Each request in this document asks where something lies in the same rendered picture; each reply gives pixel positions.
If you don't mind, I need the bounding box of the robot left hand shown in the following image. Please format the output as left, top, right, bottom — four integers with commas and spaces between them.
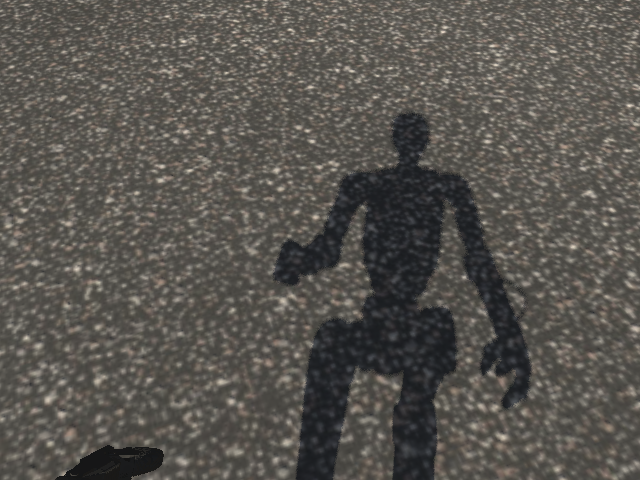
55, 445, 164, 480

